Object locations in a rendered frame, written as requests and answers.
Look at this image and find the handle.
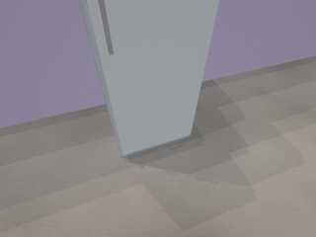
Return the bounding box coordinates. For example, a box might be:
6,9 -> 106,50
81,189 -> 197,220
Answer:
98,0 -> 114,55

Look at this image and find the fridge door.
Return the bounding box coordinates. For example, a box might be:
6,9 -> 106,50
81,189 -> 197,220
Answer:
86,0 -> 219,155

